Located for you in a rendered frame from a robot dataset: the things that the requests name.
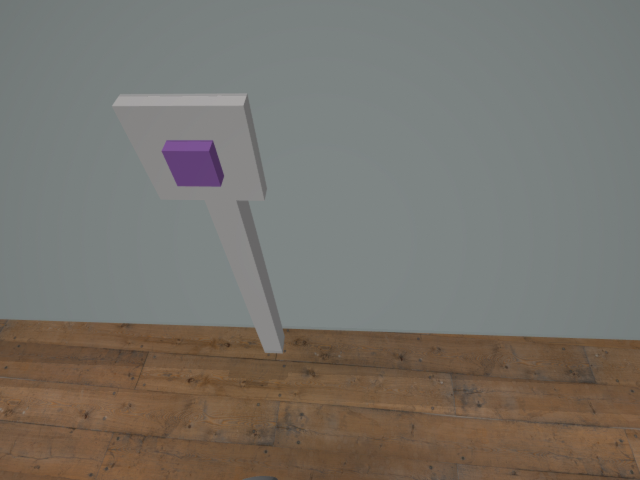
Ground button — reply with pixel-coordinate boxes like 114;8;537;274
162;140;224;187

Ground panel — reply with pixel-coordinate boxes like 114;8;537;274
112;93;285;354

